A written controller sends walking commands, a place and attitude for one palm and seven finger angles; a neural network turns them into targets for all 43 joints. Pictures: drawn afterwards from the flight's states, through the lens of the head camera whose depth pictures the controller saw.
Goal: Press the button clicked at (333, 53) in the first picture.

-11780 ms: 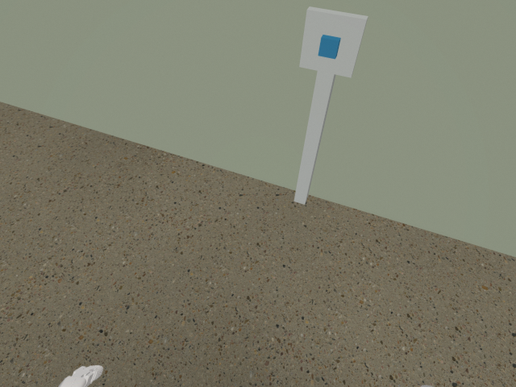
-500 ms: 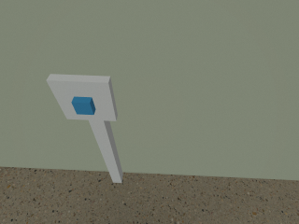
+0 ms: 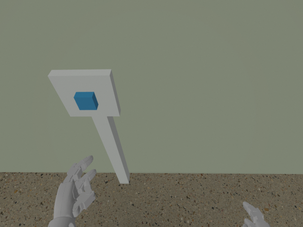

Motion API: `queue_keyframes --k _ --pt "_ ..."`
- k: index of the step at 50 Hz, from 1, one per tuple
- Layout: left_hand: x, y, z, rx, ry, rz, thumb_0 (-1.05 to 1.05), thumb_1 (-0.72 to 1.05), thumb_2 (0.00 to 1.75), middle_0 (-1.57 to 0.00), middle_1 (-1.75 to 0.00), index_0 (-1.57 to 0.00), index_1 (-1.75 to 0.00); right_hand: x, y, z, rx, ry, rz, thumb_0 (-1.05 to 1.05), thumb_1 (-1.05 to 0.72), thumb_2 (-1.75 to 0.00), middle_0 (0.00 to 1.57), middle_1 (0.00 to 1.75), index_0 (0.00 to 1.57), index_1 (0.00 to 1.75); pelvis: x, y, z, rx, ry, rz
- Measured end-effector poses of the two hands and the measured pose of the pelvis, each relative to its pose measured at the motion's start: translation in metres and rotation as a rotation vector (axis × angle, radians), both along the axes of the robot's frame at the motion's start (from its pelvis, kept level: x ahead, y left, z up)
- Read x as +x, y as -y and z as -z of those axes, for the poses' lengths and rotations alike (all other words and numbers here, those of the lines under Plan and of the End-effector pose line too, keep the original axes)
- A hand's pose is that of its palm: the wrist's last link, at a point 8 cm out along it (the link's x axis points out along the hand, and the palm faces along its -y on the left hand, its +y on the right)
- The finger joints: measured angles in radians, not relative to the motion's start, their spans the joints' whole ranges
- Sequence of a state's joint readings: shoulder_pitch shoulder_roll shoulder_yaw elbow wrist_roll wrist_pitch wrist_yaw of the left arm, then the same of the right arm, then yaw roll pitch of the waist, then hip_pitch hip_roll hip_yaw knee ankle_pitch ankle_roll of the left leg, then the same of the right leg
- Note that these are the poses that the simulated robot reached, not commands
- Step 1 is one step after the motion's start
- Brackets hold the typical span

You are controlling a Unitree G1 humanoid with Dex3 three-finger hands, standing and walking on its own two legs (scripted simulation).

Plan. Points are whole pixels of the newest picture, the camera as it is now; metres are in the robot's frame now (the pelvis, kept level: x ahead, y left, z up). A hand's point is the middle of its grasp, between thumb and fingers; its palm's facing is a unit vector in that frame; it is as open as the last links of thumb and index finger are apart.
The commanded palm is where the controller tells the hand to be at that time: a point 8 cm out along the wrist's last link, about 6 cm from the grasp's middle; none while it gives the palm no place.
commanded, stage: raise the hand and make a fist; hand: left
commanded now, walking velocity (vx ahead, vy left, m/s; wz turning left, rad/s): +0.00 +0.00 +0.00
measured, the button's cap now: (86, 100) +0.47 +0.22 +0.07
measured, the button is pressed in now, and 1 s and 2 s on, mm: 0 0 0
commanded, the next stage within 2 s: aim a knuckle at the button in 1.76 s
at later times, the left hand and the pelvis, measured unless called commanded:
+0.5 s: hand (91, 203) +0.19 +0.16 +0.00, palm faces -0.06 -1.00 -0.02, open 3.4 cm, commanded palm +0.16 +0.23 +0.01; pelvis -0.02 +0.01 -0.06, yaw +0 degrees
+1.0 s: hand (72, 185) +0.22 +0.20 +0.04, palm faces +0.03 -1.00 -0.06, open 3.1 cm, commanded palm +0.19 +0.26 +0.05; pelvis +0.01 +0.02 -0.03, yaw +0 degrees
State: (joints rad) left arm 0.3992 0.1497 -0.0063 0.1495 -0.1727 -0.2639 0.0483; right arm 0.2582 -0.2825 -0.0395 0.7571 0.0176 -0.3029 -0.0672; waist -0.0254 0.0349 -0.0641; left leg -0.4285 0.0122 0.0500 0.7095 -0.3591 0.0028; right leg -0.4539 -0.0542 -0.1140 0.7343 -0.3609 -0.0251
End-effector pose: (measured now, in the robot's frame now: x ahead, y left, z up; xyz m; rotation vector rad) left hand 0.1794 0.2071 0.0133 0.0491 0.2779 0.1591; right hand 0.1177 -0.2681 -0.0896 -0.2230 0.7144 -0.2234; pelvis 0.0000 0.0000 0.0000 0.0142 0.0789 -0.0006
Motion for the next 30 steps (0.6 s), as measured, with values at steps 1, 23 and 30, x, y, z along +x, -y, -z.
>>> queue_keyframes --k 1,23,30 --pt "0.01 0.008 -0.006 -0.035 0.102 0.04 0.04 0.95 0.9 -0.34 -0.45 -0.34 -0.46 0.013 0.002 -0.006 -0.013 0.054 -0.017 0.03 -0.92 -0.9 0.2 0.3 0.2 0.3 -0.003 0.0 0.006 0.003 -0.021 0.007" --pt "-0.015 -0.009 0.01 -0.024 0.273 0.197 0.02 0.9 0.9 -0.93 -1.09 -0.93 -1.09 0.055 -0.084 0.042 0.105 0.053 -0.217 0.02 -0.9 -0.9 0.21 0.3 0.21 0.3 -0.022 -0.007 0.062 -0.055 -0.143 -0.018" --pt "-0.003 -0.02 0.005 -0.031 0.167 0.17 0.02 0.9 0.9 -1.12 -1.3 -1.12 -1.3 0.013 -0.066 0.038 0.087 -0.039 -0.08 0.02 -0.9 -0.9 0.21 0.3 0.21 0.3 -0.014 -0.014 0.046 -0.044 -0.13 0.002"
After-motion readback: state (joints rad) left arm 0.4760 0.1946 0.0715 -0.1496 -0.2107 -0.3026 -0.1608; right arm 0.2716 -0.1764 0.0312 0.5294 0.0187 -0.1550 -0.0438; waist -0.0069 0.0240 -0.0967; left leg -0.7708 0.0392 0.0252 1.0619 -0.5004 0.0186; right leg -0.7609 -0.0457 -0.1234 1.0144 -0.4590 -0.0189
